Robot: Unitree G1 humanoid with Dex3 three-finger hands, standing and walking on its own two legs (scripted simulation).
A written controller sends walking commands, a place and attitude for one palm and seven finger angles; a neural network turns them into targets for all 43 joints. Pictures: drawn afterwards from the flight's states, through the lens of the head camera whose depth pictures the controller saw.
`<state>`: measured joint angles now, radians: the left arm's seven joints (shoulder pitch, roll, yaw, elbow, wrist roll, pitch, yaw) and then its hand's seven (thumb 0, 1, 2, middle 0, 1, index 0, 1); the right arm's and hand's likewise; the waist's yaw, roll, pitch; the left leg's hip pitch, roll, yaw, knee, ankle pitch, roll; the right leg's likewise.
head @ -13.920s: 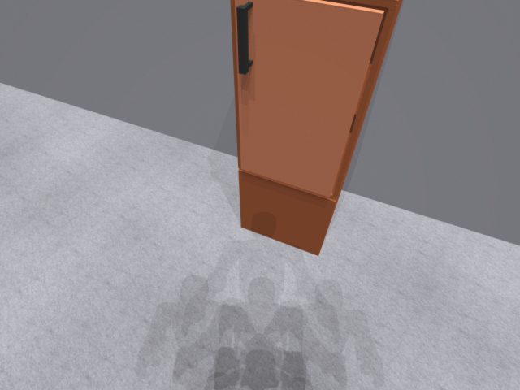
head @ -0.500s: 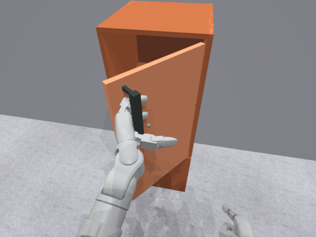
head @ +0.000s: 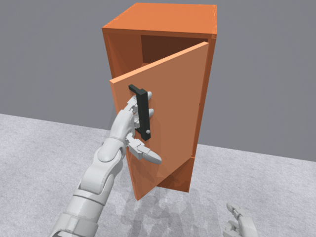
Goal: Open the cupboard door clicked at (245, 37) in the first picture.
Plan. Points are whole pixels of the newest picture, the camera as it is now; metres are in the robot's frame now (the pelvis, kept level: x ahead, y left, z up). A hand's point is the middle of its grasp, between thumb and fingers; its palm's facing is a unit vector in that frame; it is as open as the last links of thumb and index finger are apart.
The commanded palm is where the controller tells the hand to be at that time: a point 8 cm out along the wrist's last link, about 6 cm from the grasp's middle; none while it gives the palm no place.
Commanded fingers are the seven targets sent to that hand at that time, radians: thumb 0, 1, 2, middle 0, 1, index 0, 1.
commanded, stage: slide the hand sideways off the handle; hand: left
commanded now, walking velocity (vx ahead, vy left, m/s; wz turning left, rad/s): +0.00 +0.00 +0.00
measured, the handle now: (139, 113) +0.38 +0.09 +0.15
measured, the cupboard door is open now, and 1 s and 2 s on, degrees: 54 55 55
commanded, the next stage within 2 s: draw the hand back to the body in 0.96 s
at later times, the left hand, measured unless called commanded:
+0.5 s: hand (138, 146) +0.27 +0.08 +0.14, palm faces -0.11 -0.99 -0.06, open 16.3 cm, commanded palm +0.25 +0.13 +0.15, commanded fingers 0.00 -0.50 0.30 -0.15 -0.30 -0.15 -0.30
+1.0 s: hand (106, 161) +0.23 +0.14 +0.14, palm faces -0.05 -0.99 -0.09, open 16.3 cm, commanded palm +0.21 +0.18 +0.15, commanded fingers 0.00 -0.50 0.30 -0.15 -0.30 -0.15 -0.30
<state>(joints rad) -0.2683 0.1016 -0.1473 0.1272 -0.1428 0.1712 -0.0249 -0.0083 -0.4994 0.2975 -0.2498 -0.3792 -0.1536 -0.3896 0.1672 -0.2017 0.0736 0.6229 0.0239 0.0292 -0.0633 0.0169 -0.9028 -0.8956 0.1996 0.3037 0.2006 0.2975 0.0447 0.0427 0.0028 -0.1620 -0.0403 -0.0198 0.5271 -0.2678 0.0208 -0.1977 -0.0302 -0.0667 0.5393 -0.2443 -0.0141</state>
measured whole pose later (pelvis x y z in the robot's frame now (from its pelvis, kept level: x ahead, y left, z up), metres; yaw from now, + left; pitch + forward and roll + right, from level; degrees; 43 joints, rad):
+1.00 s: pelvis +0.03 -0.03 +0.00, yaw -1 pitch -4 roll +0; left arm 0.39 0.25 0.16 -0.40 -0.27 0.12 -0.25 -0.01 -0.50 0.30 -0.17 -0.31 -0.16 -0.31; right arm 0.23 -0.24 0.06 0.55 0.04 -0.14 -0.07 0.02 -0.90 -0.90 0.20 0.30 0.20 0.30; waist 0.05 0.07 -0.04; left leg -0.17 0.02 -0.03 0.57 -0.34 -0.02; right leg -0.19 0.03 -0.08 0.55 -0.30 -0.05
